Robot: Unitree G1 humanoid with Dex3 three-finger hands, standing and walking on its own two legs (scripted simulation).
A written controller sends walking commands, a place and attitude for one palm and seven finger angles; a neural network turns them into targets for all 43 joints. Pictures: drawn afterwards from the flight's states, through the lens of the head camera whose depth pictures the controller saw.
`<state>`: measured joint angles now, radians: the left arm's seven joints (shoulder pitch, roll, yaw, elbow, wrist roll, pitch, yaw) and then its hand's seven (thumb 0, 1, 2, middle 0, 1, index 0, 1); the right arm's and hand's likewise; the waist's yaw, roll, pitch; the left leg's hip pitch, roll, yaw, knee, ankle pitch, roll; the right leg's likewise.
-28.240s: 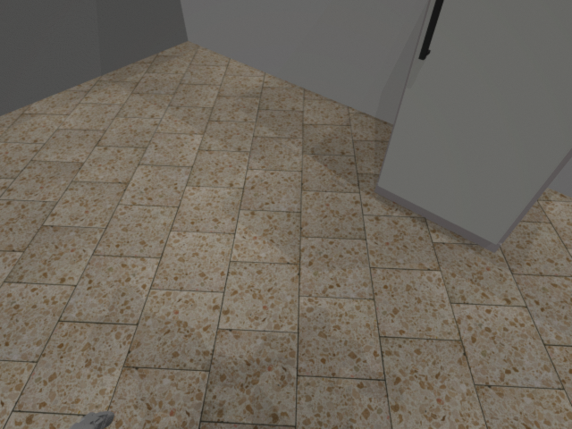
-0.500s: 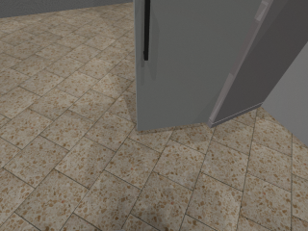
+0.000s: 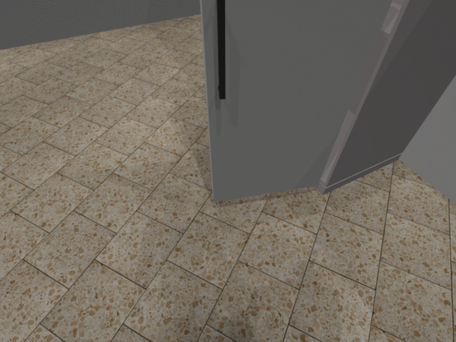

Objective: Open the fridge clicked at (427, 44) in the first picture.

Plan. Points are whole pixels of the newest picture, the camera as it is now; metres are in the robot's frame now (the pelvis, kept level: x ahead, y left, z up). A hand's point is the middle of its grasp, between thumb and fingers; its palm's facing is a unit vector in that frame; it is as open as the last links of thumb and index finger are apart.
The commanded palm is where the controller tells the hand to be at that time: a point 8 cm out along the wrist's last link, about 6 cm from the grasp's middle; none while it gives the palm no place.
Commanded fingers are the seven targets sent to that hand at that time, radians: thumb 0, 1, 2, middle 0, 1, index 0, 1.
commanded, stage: let the arm hang, fingers relaxed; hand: left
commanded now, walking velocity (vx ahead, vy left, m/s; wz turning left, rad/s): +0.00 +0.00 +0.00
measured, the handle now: (220, 51) +0.83 +0.07 +0.11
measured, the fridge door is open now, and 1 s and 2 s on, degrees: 74 74 74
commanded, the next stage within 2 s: look to check the result in 0.26 s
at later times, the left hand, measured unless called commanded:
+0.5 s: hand out of the picture +0.04 +0.21 -0.17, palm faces -0.02 -0.96 -0.26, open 7.4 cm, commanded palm none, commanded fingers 0.00 0.90 0.90 -0.20 -0.30 -0.20 -0.30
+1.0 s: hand out of the picture +0.10 +0.22 -0.16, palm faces -0.04 -0.95 -0.30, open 7.4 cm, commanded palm none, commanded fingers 0.00 0.90 0.90 -0.20 -0.30 -0.20 -0.30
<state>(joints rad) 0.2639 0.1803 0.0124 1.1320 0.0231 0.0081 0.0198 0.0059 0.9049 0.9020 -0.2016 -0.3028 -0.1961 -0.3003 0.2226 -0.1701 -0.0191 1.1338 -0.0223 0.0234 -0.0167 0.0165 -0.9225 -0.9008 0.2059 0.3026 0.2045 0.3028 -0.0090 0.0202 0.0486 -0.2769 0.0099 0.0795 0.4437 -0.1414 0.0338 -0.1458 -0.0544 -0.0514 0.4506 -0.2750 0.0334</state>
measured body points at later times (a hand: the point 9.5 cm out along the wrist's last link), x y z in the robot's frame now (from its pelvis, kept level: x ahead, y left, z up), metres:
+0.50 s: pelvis +0.01 +0.00 +0.00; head +0.03 -0.01 +0.45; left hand +0.05 +0.26 -0.15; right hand +0.05 -0.26 -0.15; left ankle +0.06 +0.10 -0.74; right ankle -0.02 -0.14 -0.74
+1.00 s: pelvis +0.03 -0.01 +0.01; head +0.05 -0.01 +0.46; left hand +0.10 +0.27 -0.13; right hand +0.11 -0.30 -0.13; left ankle +0.06 +0.10 -0.74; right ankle -0.02 -0.14 -0.74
